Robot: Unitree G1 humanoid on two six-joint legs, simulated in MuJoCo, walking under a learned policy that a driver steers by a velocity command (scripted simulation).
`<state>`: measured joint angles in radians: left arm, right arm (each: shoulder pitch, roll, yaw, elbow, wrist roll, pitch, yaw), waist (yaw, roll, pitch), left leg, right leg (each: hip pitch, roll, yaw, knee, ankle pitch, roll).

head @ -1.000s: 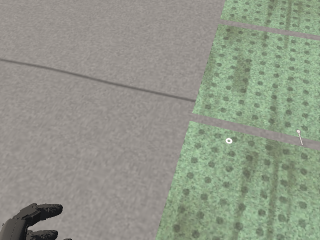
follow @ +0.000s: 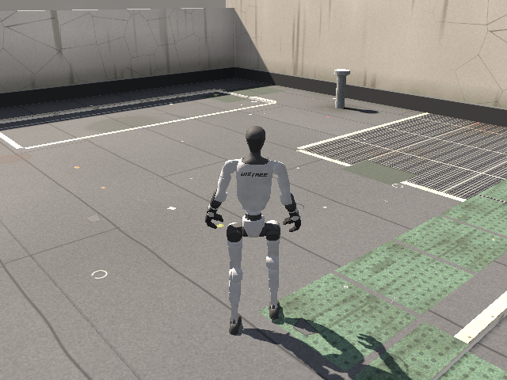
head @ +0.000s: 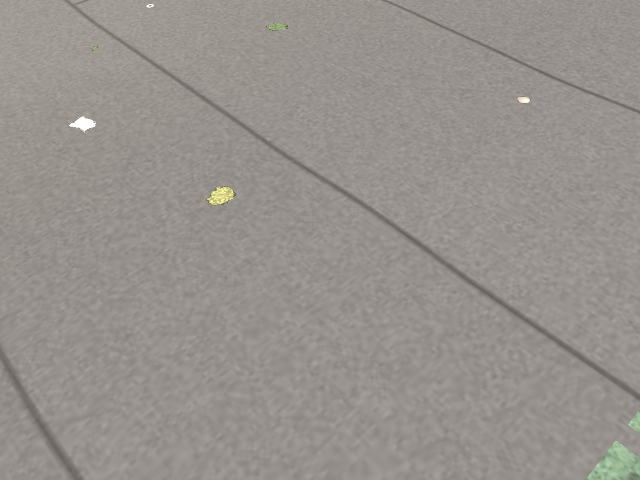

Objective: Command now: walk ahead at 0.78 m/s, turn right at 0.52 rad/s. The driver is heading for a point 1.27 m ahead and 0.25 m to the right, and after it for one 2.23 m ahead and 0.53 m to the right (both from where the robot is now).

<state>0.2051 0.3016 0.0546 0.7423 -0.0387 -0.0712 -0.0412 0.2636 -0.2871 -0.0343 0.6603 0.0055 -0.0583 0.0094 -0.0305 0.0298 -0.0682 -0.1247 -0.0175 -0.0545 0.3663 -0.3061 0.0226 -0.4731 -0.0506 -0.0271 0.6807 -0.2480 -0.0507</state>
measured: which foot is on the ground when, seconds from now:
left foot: down 0.00-0.12, up 0.14-0.52, down 0.54-0.94, up 0.96-1.00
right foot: up 0.00-0.08, down 0.10-0.56, up 0.58-0.92, down 0.94-1.00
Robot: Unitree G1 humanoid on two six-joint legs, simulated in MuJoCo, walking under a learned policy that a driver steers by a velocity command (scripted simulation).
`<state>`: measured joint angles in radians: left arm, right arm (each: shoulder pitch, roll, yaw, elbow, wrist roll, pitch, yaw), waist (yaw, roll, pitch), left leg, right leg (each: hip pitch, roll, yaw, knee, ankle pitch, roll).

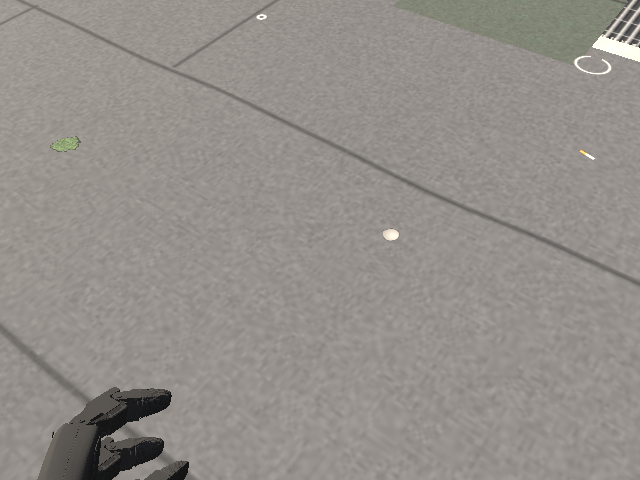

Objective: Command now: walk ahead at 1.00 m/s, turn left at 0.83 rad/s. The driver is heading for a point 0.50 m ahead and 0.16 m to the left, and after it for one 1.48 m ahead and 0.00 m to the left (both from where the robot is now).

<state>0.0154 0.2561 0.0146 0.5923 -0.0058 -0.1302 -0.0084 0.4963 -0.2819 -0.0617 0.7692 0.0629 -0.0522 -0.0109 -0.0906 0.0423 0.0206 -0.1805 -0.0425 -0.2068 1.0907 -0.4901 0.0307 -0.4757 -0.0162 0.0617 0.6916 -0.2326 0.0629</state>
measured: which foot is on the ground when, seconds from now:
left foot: up 0.00-0.36, down 0.38-0.84, up 0.86-1.00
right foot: down 0.00-0.38, up 0.40-0.82, down 0.84-1.00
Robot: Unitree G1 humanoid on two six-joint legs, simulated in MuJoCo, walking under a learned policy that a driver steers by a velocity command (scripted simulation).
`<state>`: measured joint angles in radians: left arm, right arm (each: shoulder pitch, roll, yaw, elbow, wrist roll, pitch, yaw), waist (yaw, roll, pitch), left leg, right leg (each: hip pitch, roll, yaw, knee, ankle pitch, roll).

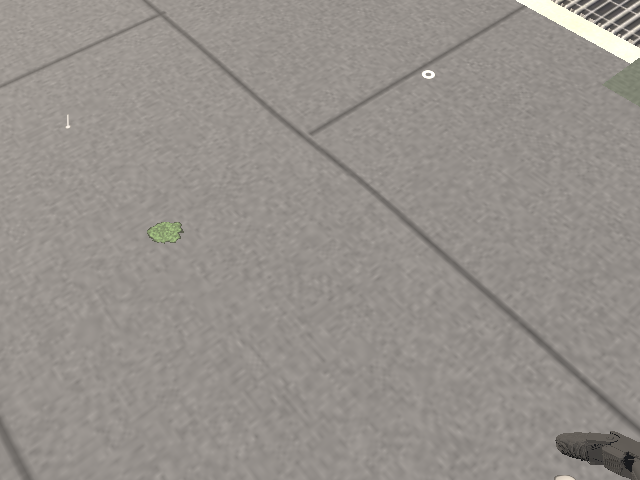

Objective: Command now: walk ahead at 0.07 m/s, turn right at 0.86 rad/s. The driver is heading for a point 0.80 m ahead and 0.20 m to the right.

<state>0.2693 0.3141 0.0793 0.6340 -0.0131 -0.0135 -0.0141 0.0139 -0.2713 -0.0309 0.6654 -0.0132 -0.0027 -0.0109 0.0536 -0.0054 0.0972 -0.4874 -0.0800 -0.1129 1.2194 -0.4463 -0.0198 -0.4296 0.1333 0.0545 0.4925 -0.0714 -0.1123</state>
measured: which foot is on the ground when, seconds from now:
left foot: up 0.00-0.30, down 0.32-0.78, up 0.80-1.00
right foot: down 0.00-0.32, up 0.34-0.76, down 0.78-1.00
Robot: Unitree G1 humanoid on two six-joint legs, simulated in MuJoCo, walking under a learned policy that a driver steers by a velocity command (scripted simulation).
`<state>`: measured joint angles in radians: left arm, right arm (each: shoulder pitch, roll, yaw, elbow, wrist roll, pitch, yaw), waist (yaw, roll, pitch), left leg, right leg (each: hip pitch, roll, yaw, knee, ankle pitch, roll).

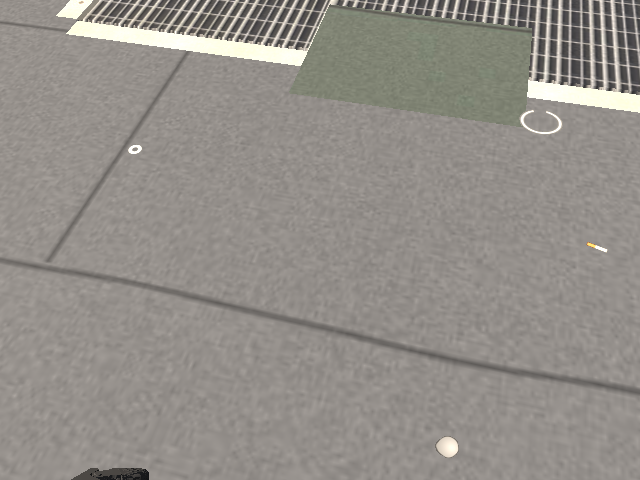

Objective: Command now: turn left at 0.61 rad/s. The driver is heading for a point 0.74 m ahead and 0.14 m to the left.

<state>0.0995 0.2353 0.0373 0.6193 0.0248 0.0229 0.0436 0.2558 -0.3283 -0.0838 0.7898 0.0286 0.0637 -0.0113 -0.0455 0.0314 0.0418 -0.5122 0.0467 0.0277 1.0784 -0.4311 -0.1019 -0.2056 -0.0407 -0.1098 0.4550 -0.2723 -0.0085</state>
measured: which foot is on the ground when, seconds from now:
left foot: up 0.00-0.22, down 0.24-0.66, up 0.68-1.00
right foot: down 0.00-0.22, up 0.24-0.66, down 0.68-1.00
